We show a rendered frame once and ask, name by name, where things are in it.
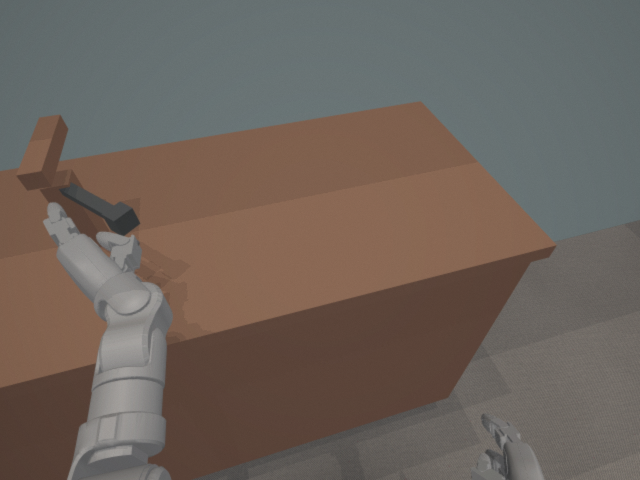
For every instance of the tap lever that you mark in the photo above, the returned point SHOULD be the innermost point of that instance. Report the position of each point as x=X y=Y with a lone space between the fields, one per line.
x=120 y=218

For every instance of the counter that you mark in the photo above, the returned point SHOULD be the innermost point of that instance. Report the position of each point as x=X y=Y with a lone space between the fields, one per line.
x=322 y=274

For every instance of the robot right hand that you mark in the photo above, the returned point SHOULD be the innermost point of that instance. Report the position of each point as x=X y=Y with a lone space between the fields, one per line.
x=518 y=461

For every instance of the robot left hand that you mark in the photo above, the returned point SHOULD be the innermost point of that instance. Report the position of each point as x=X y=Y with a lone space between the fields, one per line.
x=84 y=261

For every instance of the left robot forearm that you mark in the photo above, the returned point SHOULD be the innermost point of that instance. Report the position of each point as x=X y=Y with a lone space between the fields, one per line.
x=125 y=425

